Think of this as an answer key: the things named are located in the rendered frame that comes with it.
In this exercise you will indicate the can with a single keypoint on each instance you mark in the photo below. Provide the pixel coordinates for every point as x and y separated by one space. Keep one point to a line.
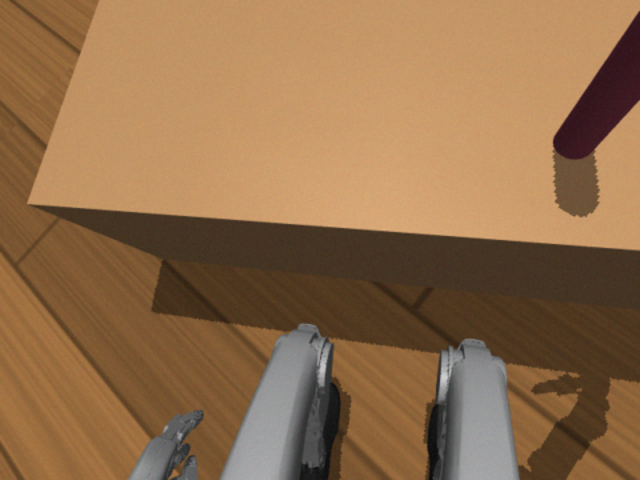
612 93

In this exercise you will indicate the left robot hand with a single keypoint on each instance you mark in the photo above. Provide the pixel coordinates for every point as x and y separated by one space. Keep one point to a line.
163 453

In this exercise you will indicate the left robot foot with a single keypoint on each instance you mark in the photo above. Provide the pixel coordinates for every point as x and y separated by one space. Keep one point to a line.
329 432

